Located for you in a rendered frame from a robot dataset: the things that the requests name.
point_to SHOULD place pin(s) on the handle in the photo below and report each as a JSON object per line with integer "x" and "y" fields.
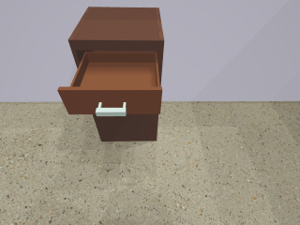
{"x": 111, "y": 111}

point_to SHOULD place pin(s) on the cabinet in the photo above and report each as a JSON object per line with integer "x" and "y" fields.
{"x": 121, "y": 30}

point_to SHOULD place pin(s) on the drawer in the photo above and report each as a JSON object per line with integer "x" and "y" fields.
{"x": 113, "y": 78}

